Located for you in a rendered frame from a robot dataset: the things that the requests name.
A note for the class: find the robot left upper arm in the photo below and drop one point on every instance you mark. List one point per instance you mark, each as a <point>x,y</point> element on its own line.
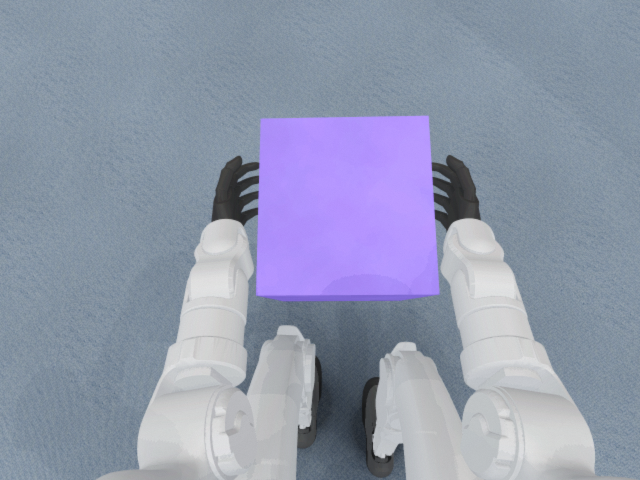
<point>200,434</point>

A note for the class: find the robot right upper arm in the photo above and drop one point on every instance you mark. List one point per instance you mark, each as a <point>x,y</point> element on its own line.
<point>515,434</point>

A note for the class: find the robot right hand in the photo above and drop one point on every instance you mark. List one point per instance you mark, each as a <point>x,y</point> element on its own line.
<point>462,202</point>

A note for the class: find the robot left hand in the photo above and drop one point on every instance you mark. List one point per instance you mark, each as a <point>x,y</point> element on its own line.
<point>227,204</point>

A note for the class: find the carton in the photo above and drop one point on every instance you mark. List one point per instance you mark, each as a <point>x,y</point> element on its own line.
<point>346,209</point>

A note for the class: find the robot right thigh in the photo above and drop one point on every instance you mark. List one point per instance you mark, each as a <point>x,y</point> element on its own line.
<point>430,424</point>

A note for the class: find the right robot forearm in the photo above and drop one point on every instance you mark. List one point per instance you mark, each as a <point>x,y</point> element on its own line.
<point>498,344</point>

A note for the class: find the left robot forearm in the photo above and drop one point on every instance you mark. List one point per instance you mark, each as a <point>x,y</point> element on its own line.
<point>209,347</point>

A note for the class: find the robot right foot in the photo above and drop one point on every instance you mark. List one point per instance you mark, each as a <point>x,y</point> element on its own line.
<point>380,466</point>

